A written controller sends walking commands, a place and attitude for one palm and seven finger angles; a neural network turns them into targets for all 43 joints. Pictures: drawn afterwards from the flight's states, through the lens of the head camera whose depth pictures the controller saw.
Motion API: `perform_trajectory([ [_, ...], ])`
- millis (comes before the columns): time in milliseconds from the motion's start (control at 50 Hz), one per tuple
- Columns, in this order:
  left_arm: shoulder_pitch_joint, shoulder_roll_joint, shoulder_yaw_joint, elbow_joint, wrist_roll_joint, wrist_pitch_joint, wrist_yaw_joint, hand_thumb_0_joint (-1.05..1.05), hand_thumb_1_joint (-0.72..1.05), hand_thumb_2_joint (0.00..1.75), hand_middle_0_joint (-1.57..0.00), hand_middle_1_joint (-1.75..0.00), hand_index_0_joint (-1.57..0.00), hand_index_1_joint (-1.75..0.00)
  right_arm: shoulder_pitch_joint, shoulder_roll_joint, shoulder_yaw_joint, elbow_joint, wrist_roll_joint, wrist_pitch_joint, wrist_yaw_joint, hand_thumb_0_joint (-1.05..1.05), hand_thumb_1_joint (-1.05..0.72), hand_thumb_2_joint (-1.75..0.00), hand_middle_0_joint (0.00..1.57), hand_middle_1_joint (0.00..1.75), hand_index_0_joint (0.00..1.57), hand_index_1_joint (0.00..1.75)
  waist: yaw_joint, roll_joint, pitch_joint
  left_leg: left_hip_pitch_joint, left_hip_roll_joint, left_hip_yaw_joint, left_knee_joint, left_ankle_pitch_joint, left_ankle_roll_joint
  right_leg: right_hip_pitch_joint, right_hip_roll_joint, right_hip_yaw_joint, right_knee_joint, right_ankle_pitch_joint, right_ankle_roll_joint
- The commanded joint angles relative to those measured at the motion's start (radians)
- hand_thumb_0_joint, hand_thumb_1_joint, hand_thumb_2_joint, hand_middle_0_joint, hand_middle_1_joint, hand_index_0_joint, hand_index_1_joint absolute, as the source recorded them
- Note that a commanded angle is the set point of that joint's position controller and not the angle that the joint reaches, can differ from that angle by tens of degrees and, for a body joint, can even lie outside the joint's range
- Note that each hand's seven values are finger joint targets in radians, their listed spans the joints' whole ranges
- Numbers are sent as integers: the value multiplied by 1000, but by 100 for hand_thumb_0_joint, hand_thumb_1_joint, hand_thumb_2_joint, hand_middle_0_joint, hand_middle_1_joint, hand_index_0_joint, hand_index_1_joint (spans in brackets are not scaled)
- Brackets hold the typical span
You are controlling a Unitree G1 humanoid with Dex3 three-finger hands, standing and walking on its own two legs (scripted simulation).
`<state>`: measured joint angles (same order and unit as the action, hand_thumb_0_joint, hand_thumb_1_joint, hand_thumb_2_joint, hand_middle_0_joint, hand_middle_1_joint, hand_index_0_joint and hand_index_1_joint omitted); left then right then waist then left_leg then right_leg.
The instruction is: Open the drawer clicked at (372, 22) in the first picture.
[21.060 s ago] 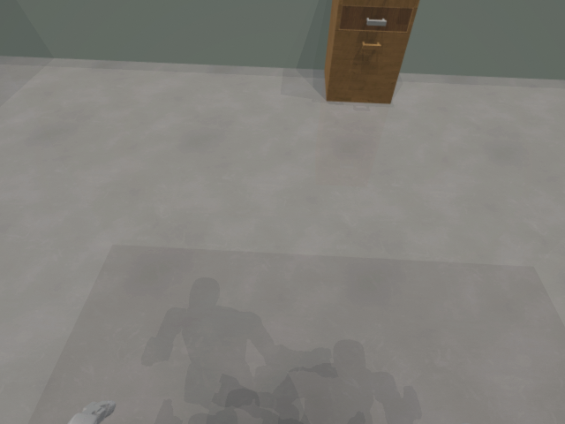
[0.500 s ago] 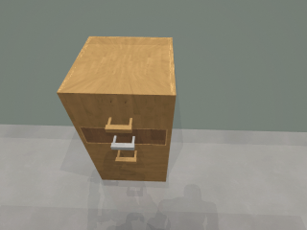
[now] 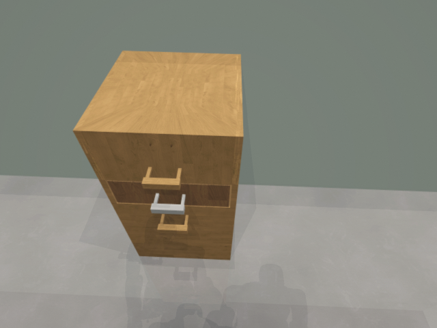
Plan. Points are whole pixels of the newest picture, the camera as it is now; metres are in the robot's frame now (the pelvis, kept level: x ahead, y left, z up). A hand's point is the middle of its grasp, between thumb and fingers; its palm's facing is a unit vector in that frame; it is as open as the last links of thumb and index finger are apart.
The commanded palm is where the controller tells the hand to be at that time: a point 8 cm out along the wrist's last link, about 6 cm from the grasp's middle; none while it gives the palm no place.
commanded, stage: look again from close up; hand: left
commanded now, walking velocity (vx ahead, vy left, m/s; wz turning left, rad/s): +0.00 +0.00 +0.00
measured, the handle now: (169, 203) +0.52 +0.19 -0.25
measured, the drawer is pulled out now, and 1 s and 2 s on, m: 0.00 0.00 0.00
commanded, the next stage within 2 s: raise the hand with hooked fingers in 0.48 s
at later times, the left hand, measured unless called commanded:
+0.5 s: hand out of the picture +0.00 +0.17 -0.18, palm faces -0.02 -0.98 -0.21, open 16.4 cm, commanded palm none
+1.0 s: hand (141, 287) +0.21 +0.17 -0.06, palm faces +0.02 -0.21 -0.98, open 15.9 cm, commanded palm +0.17 +0.21 -0.02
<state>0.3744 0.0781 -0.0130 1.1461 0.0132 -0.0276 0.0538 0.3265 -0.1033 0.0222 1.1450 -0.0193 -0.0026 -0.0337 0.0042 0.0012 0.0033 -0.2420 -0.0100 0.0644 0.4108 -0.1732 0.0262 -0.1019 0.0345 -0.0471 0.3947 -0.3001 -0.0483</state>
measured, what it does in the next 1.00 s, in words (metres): lowers itself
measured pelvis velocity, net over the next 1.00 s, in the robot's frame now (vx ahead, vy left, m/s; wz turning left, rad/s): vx -0.03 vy -0.03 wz -0.03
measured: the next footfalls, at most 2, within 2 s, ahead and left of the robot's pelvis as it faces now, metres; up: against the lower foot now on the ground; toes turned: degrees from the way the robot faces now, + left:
none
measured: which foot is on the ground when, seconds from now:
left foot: down 0.00-1.00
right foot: down 0.00-1.00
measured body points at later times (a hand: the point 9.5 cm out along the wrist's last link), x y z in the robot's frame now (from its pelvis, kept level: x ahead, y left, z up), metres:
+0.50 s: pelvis +0.03 +0.00 -0.01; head +0.04 +0.00 +0.44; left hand +0.00 +0.22 -0.17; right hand +0.04 -0.23 -0.17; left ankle +0.03 +0.10 -0.74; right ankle -0.06 -0.08 -0.74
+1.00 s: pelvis -0.03 -0.03 -0.05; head +0.01 -0.05 +0.39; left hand +0.20 +0.17 -0.01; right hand +0.20 -0.26 -0.14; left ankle +0.03 +0.10 -0.74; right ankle -0.05 -0.08 -0.74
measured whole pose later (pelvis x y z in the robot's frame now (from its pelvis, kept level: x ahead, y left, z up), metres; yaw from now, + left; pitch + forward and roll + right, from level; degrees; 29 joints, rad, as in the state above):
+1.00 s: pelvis -0.03 -0.03 -0.05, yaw -2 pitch +13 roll +3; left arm 0.29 0.26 -0.10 0.08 1.04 -0.05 0.44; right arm 0.08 -0.25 -0.04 0.59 -0.06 0.01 0.03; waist 0.06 -0.01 -0.17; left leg -0.74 0.02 0.10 0.84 -0.33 0.00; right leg -0.66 0.04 -0.03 0.94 -0.51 -0.10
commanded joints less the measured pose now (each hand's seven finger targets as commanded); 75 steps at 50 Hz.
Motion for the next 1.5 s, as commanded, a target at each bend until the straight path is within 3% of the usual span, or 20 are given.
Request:
perform_trajectory([
  [0, 34, 140, 8, -80, 7, -35, 8, 0, -50, 30, -15, -30, -15, -30, 36, -82, -25, -98, 3, -17, 17, 0, -90, -90, 20, 30, 20, 30, -49, 56, 126, -16, 74, -106, 109, -89, -4, -227, -184, 194, -117, -7, -33],
  [100, 38, 122, 3, -87, -4, -34, 3, 0, -50, 30, -15, -30, -15, -30, 73, -107, -14, -114, 2, -28, 13, 0, -90, -90, 20, 30, 20, 30, -36, -18, 12, 15, 95, -118, 82, 67, 23, -130, -128, 144, -11, 135, -41],
  [260, 78, 151, -6, -71, -9, -15, 3, 0, -50, 30, -15, -30, -15, -30, 34, -137, -3, -93, 7, -31, 2, 0, -90, -90, 20, 30, 20, 30, -4, -75, 52, 36, 106, -97, 69, 202, 33, -85, -125, 126, 31, 359, -10],
  [540, 75, 174, -3, -62, -6, -1, 0, 0, -50, 30, -15, -30, -15, -30, -6, -153, -2, -63, 9, -23, -3, 0, -90, -90, 20, 30, 20, 30, -1, -2, 32, 101, 112, -92, 42, 242, 31, -62, -129, 124, 2, 333, 1],
  [560, 120, 188, 7, -52, 18, -34, 33, 0, -50, 30, -15, -30, -15, -30, -98, -175, -16, -137, 17, -32, 3, 0, -90, -90, 20, 30, 20, 30, 19, -10, 123, 4, 100, -47, 273, 300, 3, -162, -179, 200, -37, 806, 78],
  [580, -634, 471, -57, -1585, 97, -178, 45, 0, -50, 30, -15, -32, -15, -32, -37, -318, -44, -475, 86, -175, -45, 0, -90, -90, 20, 30, 20, 30, -80, 287, -343, 263, 25, -42, 65, 432, 46, -140, -88, 172, 123, 646, 4],
  [600, -291, 403, 5, -1319, 115, -102, 124, 0, -50, 30, -16, -33, -16, -33, -100, -237, -29, -400, 73, -281, -95, 0, -90, -90, 20, 30, 20, 30, -18, 539, -355, 455, 71, -94, 10, 618, 28, -222, -42, 63, 247, 238, -17],
  [620, -245, 379, 29, -1338, 82, -41, 183, 0, -50, 30, -16, -34, -16, -34, -86, -234, -57, -344, 79, -311, -101, 0, -90, -90, 20, 30, 20, 30, -30, 402, -281, 344, 96, -116, 18, 561, -14, -305, -36, 13, 270, 15, 6],
  [640, 86, 151, -109, -1036, 112, 70, 187, 0, -50, 30, -16, -36, -16, -36, -87, -180, -53, -343, 110, -314, -99, 0, -90, -90, 20, 30, 20, 30, -50, 243, -139, 263, 108, -128, -6, 504, 25, -373, -25, -10, 327, -31, 17],
  [700, -29, 213, -152, -1252, 302, 43, 190, 0, -50, 30, -17, -40, -17, -40, -166, -237, -68, -483, 80, -304, -87, 0, -90, -90, 20, 30, 20, 30, -31, -127, -82, 13, 52, -89, 131, 148, 34, -370, -31, 29, 153, 90, 6],
  [740, -100, 264, -169, -1275, 455, 25, 217, 0, -50, 30, -17, -43, -17, -43, -170, -276, -59, -546, 48, -292, -78, 0, -90, -90, 20, 30, 20, 30, -59, -228, -83, -57, 7, -87, 218, 40, 49, -460, -28, 77, 171, 76, 5],
  [800, -46, 255, -107, -1053, 763, 9, 314, 0, -50, 30, -18, -48, -18, -48, -190, -265, -89, -561, -27, -191, -37, 0, -90, -90, 20, 30, 20, 30, -25, -332, -227, -222, -20, -88, 365, 139, 32, -500, -24, 82, 327, 350, 23],
  [840, 100, 253, -75, -976, 909, 0, 349, 0, -50, 30, -19, -51, -19, -51, -232, -248, -101, -591, -42, -122, 3, 0, -90, -90, 20, 30, 20, 30, 62, -343, -269, -352, -37, -67, 391, 76, 10, -441, -42, 145, 367, 444, 15],
  [880, 198, 313, -1, -1050, 1003, -15, 383, 0, -50, 30, -19, -54, -19, -54, -275, -241, -103, -648, -47, -56, 41, 0, -90, -90, 20, 30, 20, 30, 140, -212, -333, -403, -50, -41, 397, 48, -4, -390, -39, 182, 392, 433, -6],
  [960, 69, 441, 88, -1256, 1097, 13, 463, 0, -50, 30, -20, -60, -20, -60, -366, -225, -76, -753, -35, 38, 68, 0, -90, -90, 20, 30, 20, 30, 162, 88, -368, -367, -69, -25, 417, 24, -6, -384, -28, 244, 380, 271, -29],
  [1020, -189, 460, 90, -1345, 1120, 61, 515, 0, -50, 30, -21, -64, -21, -64, -398, -211, -72, -761, -40, 88, 47, 0, -90, -90, 20, 30, 20, 30, 98, 77, -340, -344, -59, -43, 442, -22, 4, -455, -19, 262, 336, 128, -25],
  [1140, -453, 444, 29, -1313, 986, 6, 467, 0, -50, 30, -22, -74, -22, -74, -384, -208, -74, -710, -31, 45, -22, 0, -90, -90, 20, 30, 20, 30, -23, -93, -244, -350, -50, -69, 483, -137, 27, -442, -68, 367, 168, -18, 23],
  [1240, -412, 384, -58, -1206, 964, 27, 346, 0, -50, 30, -24, -81, -24, -81, -356, -209, -61, -682, -14, 25, -23, 0, -90, -90, 20, 30, 20, 30, 10, -18, -265, -278, -53, -89, 385, -111, 28, -406, -62, 280, 172, 5, 27],
  [1320, -228, 472, 58, -1165, 973, 94, 300, 0, -50, 30, -25, -87, -25, -87, -364, -220, -55, -702, -5, 56, -13, 0, -90, -90, 20, 30, 20, 30, 85, -41, -310, -279, -56, -79, 313, -25, 18, -248, -63, 259, 188, 224, 39],
  [1480, -301, 484, 103, -1298, 978, 93, 322, 0, -50, 30, -27, -99, -27, -99, -368, -218, -64, -711, -4, 72, -7, 0, -90, -90, 20, 30, 20, 30, 82, -48, -303, -229, -67, -61, 256, 42, 17, -161, -60, 223, 215, 478, 44],
])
